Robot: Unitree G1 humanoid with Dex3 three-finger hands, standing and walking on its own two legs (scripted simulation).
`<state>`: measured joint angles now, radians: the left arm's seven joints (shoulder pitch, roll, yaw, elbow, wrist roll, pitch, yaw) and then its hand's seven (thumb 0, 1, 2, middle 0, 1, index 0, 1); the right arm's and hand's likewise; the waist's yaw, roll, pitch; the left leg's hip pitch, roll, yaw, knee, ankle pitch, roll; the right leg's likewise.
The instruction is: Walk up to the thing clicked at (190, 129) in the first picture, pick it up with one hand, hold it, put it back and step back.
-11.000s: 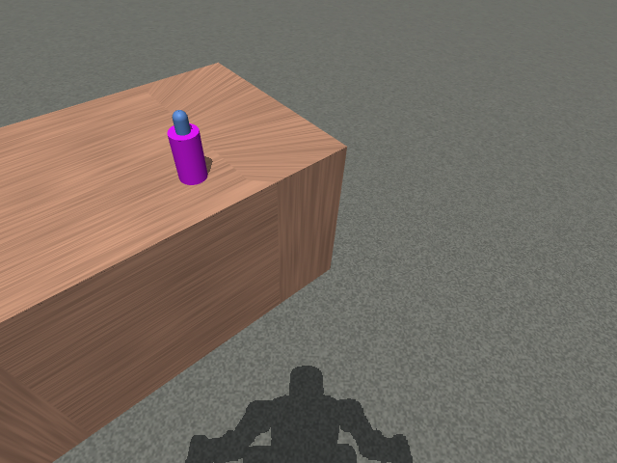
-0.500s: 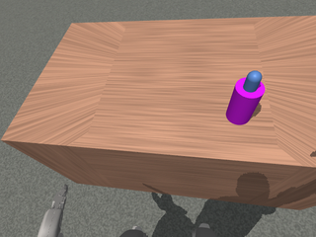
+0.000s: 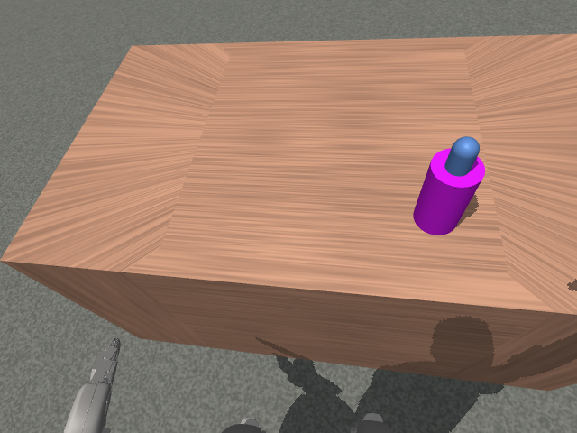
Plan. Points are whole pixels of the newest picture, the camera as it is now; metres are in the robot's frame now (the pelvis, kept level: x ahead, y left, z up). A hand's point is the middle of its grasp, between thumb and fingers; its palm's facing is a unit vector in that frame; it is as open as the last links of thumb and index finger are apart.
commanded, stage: go down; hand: right
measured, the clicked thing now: (449, 184) +0.51 -0.21 -0.01
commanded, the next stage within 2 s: approach in 0.48 s
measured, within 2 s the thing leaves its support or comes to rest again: neither
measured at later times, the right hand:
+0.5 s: hand out of the picture +0.40 -0.40 +0.09, palm faces +0.30 +0.95 +0.00, open 17.7 cm
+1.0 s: hand (544, 222) +0.43 -0.32 +0.00, palm faces +0.19 +0.98 +0.06, open 17.7 cm
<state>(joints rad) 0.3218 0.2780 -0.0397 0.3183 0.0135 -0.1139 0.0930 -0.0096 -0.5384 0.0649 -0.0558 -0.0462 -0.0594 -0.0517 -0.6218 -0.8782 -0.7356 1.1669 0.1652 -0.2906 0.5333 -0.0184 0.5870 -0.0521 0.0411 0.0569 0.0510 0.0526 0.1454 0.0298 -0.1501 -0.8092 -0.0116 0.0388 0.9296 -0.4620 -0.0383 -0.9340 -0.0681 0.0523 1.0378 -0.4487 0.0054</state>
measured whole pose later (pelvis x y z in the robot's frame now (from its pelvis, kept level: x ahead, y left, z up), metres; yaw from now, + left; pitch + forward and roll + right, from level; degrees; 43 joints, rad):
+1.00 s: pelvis -0.02 +0.00 -0.02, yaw +1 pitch +23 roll +5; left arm 0.30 0.26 -0.02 0.20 0.05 -0.13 0.05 -0.01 -0.52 0.04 -0.06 -0.05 -0.07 -0.05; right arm -0.69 -0.73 -0.62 1.19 0.16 -0.39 0.43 -0.02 0.58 -0.06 0.02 0.05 0.04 0.05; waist 0.19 0.04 -0.13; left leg -0.98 -0.01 0.04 1.06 -0.49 -0.04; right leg -1.10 -0.07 0.06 1.15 -0.46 0.00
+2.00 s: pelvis -0.02 +0.01 -0.05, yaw +2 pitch +25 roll +5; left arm 0.38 0.25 0.05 -0.07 0.08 0.02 -0.04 -0.01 -0.54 0.06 -0.06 -0.05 -0.06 -0.05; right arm -0.75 -0.52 -0.57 1.12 0.01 -0.48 0.05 -0.02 0.52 -0.02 0.25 0.12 0.25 0.12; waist 0.25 -0.01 -0.15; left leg -1.11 -0.04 0.03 1.20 -0.54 -0.03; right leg -1.22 -0.09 0.06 1.28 -0.51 0.02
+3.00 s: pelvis -0.02 +0.01 -0.04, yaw +2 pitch +24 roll +6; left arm 0.39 0.23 0.04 -0.06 0.07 0.02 -0.05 -0.01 -0.51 0.05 -0.06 -0.05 -0.07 -0.05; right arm -0.76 -0.52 -0.55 1.09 -0.02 -0.43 0.03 0.01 0.41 -0.98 0.69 0.96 0.74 1.00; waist 0.26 0.00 -0.17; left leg -1.06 -0.04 0.04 1.15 -0.52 -0.03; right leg -1.17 -0.09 0.07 1.25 -0.50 0.02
